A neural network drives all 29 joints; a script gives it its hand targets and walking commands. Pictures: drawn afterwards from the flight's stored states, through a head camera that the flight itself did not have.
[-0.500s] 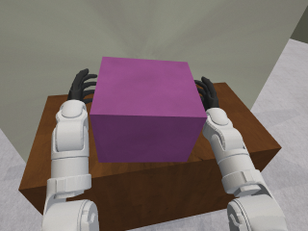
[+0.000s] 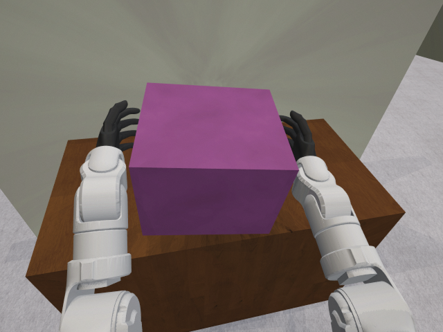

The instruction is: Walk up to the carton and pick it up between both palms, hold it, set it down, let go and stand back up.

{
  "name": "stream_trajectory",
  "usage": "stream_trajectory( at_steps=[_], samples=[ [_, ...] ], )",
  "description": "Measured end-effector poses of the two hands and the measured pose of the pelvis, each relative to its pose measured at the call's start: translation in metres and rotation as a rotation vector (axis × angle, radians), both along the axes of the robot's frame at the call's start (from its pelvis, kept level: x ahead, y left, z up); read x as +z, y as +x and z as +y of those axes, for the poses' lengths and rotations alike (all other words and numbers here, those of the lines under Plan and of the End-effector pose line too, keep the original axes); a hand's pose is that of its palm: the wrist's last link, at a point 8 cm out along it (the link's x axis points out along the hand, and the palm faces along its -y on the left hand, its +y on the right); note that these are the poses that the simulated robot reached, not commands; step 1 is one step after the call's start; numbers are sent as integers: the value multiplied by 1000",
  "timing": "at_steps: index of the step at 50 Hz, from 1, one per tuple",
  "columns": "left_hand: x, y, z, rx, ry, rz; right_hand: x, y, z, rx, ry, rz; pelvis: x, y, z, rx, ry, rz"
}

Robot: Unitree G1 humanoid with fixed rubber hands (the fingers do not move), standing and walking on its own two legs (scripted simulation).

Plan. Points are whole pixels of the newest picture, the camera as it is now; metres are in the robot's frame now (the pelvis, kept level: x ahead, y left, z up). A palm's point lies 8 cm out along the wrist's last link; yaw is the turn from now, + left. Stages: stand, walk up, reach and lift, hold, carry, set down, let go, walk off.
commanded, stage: hold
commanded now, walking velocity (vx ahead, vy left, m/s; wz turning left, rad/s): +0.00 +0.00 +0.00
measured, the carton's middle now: (208, 159) +0.38 +0.01 +0.14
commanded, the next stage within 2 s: set down in 1.36 s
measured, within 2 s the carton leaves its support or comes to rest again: neither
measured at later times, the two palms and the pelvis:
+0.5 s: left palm (111, 148) +0.35 +0.17 +0.19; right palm (303, 156) +0.36 -0.15 +0.17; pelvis +0.00 +0.00 +0.00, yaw +0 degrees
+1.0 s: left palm (108, 148) +0.35 +0.18 +0.19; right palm (300, 155) +0.36 -0.15 +0.17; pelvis +0.00 +0.00 +0.00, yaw +0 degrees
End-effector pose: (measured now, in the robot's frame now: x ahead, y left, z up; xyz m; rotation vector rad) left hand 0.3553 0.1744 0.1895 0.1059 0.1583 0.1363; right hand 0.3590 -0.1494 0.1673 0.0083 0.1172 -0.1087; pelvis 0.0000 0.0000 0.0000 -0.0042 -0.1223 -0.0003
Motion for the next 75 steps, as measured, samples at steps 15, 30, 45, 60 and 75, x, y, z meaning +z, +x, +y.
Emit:
stream_trajectory(
  at_steps=[15, 30, 45, 60, 75],
  samples=[
    [-4, -2, 2, 4, -7, 10, -1, -1, 1, 3, -6, 10, 0, -3, -1, 1, 0, -2],
    [0, -1, -1, 0, -12, 11, 0, -1, -1, -3, -3, 11, 0, -4, -1, 0, 1, -5],
    [-1, -1, 5, 4, -17, 1, 3, 0, 5, 2, -5, 1, 0, -3, 0, 3, -1, -6],
    [-1, -1, 1, 1, -8, 7, -1, -1, 1, -2, -1, 6, 0, -3, 1, -4, -1, 1],
    [1, -10, 10, 16, -6, -27, 3, -1, 10, 25, -14, -25, 0, -1, -1, -11, 4, -30]
  ],
)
